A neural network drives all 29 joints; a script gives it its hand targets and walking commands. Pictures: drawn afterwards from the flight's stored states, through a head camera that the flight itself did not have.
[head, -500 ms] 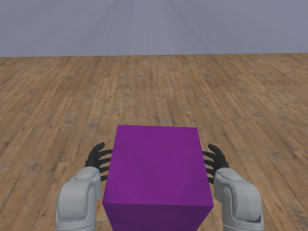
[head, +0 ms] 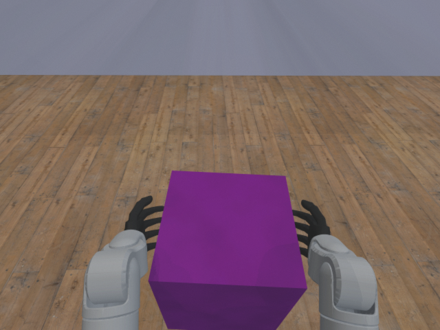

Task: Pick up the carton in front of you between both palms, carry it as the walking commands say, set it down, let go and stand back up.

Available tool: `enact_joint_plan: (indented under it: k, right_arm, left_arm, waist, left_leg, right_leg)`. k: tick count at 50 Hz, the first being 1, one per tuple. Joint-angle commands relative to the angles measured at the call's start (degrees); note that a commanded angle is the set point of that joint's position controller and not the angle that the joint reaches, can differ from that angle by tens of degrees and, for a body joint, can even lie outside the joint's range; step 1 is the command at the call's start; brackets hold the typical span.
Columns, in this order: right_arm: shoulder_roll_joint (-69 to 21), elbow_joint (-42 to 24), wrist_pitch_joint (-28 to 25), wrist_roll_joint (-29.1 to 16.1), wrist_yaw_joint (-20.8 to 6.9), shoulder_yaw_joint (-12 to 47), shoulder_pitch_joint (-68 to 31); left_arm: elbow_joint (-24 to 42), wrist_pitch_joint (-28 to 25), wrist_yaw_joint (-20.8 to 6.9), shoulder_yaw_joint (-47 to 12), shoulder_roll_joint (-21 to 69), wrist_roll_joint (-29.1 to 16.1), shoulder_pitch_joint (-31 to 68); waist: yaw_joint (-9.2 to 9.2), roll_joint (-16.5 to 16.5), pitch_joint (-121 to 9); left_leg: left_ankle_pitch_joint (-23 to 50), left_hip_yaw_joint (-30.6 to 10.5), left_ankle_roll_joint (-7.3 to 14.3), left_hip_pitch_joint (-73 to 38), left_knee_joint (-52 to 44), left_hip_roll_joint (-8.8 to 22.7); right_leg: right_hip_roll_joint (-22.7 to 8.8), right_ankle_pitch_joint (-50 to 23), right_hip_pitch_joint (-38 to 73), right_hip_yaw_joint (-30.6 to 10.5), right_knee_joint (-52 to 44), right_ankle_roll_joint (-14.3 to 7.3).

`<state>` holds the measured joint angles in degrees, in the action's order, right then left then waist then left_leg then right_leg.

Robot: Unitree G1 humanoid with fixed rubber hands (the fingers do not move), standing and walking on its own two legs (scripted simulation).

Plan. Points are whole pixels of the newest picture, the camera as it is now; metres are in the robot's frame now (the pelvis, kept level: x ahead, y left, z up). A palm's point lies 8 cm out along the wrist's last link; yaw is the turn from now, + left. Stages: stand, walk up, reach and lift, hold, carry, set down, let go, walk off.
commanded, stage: carry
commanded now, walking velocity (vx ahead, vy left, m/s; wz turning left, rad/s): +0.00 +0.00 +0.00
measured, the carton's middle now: (224, 255) +0.29 +0.00 +0.01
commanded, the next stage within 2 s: none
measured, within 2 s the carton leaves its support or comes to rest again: neither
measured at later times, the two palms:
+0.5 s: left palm (159, 175) +0.41 +0.14 +0.10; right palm (304, 181) +0.41 -0.16 +0.10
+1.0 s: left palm (166, 194) +0.42 +0.13 +0.04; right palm (300, 200) +0.41 -0.16 +0.04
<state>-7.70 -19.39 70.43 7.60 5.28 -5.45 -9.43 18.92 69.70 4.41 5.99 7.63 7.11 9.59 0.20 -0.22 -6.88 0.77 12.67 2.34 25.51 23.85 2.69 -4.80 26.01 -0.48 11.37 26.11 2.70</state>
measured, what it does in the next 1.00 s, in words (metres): walks ahead: right foot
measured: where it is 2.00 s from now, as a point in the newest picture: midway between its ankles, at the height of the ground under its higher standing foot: outside the picture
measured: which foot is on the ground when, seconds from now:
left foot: down 0.00-1.00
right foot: up 0.00-0.18, down 0.20-1.00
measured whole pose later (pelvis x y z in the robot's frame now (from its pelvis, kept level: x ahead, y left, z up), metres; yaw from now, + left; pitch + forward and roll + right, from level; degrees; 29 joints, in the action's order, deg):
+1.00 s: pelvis +0.13 -0.01 +0.01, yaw -1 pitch +2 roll +0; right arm -8.1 11.6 43.0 14.6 1.9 -9.3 -11.9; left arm -11.2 42.8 1.6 9.0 8.0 14.8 11.7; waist -0.1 -0.4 -6.5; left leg -17.1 9.8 0.4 16.4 31.7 3.7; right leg -3.1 21.6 -10.6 8.9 30.3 0.0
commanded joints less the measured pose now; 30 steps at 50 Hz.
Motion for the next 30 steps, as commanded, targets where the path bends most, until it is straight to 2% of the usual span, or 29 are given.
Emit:
enact_joint_plan:
  k: [1,2,3,4,5,7,9,10,11,12,13,14,17,19,25,30]
  right_arm:
    - [-49.86,1.93,0.0,-22.91,-15.41,38.51,-23.06]
    - [-51.49,2.35,-0.85,-23.59,-15.57,38.42,-20.99]
    - [-53.54,1.33,-1.66,-24.21,-15.65,38.66,-22.06]
    - [-55.46,0.21,-2.3,-24.62,-15.72,38.99,-23.69]
    - [-56.96,-0.62,-2.82,-24.83,-15.75,39.36,-25.08]
    - [-58.01,-2.19,-3.64,-25.14,-15.73,40.08,-25.33]
    - [-57.52,-3.33,-4.16,-25.26,-15.76,40.42,-24.06]
    - [-57.07,-3.73,-4.3,-25.27,-15.8,40.7,-23.6]
    - [-56.28,-4.23,-4.32,-25.26,-15.87,40.95,-23.48]
    - [-55.49,-5.04,-4.14,-25.4,-15.93,41.4,-24.82]
    - [-54.76,-4.95,-3.72,-25.43,-15.87,41.73,-25.06]
    - [-53.68,-4.24,-3.26,-25.14,-15.75,41.56,-24.21]
    - [-50.83,-1.98,-2.28,-24.0,-15.47,41.01,-22.58]
    - [-49.94,0.05,-2.1,-23.18,-15.38,40.67,-22.41]
    - [-51.09,4.26,-4.29,-21.44,-15.59,39.86,-25.24]
    - [-51.63,8.32,-9.33,-19.03,-16.07,37.87,-24.03]
  left_arm:
    - [0.7,1.28,-14.65,-40.07,50.33,-23.33,24.32]
    - [1.09,1.06,-14.72,-40.59,51.16,-23.56,23.42]
    - [1.77,0.42,-14.86,-41.25,52.73,-23.94,25.21]
    - [2.69,-0.29,-14.94,-42.02,53.94,-24.31,26.86]
    - [3.37,-0.9,-14.91,-42.54,55.28,-24.83,28.0]
    - [4.11,-2.02,-14.6,-42.94,56.89,-25.27,27.34]
    - [4.7,-2.77,-14.26,-42.97,56.97,-24.59,24.66]
    - [5.16,-2.91,-14.18,-42.87,56.68,-24.26,23.79]
    - [5.59,-2.9,-14.15,-42.81,56.31,-24.02,23.41]
    - [6.06,-2.75,-14.06,-42.6,55.69,-23.72,24.01]
    - [5.79,-2.43,-14.07,-42.07,54.88,-23.42,24.35]
    - [4.69,-1.93,-14.16,-41.58,53.82,-23.33,23.23]
    - [0.96,-1.17,-14.41,-40.61,51.12,-22.37,20.16]
    - [-0.98,-1.06,-14.48,-40.15,50.16,-21.81,20.1]
    - [-4.71,-3.37,-14.94,-39.71,51.24,-20.91,23.88]
    - [-8.97,-8.49,-15.31,-37.97,52.16,-18.25,23.22]
  waist:
    - [-1.45,12.72,-20.79]
    - [-1.37,13.59,-22.54]
    - [-1.13,11.58,-21.18]
    - [-0.86,8.86,-20.59]
    - [-0.66,8.62,-19.11]
    - [-0.72,8.68,-19.65]
    - [-0.4,7.13,-21.28]
    - [-0.31,6.3,-21.32]
    - [-0.21,5.42,-21.01]
    - [-0.46,2.84,-19.08]
    - [-0.8,-0.37,-17.25]
    - [-0.68,-1.42,-16.36]
    - [-0.47,-1.56,-15.05]
    - [-0.28,-1.78,-15.07]
    - [-0.11,-0.94,-13.64]
    - [-0.14,-0.24,-14.38]
  left_leg:
    - [51.48,-21.88,8.11,-45.5,3.74,19.82]
    - [44.77,-25.11,10.92,-42.8,-0.14,21.07]
    - [37.66,-22.67,9.86,-38.94,-2.58,19.97]
    - [29.94,-19.87,7.93,-35.47,-4.34,18.5]
    - [24.17,-16.82,6.05,-31.6,-5.71,16.79]
    - [14.76,-12.79,4.36,-27.91,-7.02,14.17]
    - [11.48,-9.27,3.28,-26.2,-4.96,12.93]
    - [9.42,-7.57,2.23,-24.03,-3.58,11.76]
    - [5.85,-6.13,0.68,-22.42,-2.49,10.43]
    - [4.32,-4.96,-0.79,-21.7,-0.38,8.85]
    - [6.32,-5.98,-1.66,-20.17,0.54,7.95]
    - [9.29,-6.23,-1.93,-19.39,1.83,8.04]
    - [18.51,-6.45,-1.98,-18.62,6.25,7.76]
    - [20.51,-6.21,-2.18,-17.79,7.87,7.14]
    - [19.3,-6.33,-2.66,-17.0,8.35,6.22]
    - [20.76,-6.83,-2.29,-18.21,8.33,6.22]
  right_leg:
    - [2.13,-0.68,-24.51,-2.29,26.08,2.03]
    - [2.54,8.34,-26.65,-6.27,29.99,1.14]
    - [1.63,9.2,-26.83,-8.55,29.08,-0.03]
    - [0.14,9.08,-25.32,-9.9,22.9,-1.08]
    - [-0.69,8.98,-22.59,-9.78,14.84,-1.54]
    - [1.27,2.21,-15.7,-7.03,6.29,-1.51]
    - [0.72,-9.34,-10.27,-5.09,-1.7,-1.56]
    - [-0.25,-16.96,-6.87,-4.69,-5.09,-1.21]
    - [-2.48,-20.88,-5.55,-5.72,-6.2,-1.07]
    - [-5.57,-26.09,-6.78,-8.5,-4.9,-1.36]
    - [-6.63,-32.41,-6.54,-8.46,-1.2,-1.66]
    - [-6.55,-34.97,-5.96,-7.93,-0.14,-1.77]
    - [-5.78,-44.41,-6.69,-7.89,1.92,-1.84]
    - [-5.4,-49.01,-6.57,-7.46,3.21,-1.87]
    - [-4.79,-50.18,-6.83,-7.05,3.47,-1.84]
    - [-4.34,-48.48,-6.09,-6.79,3.6,-1.67]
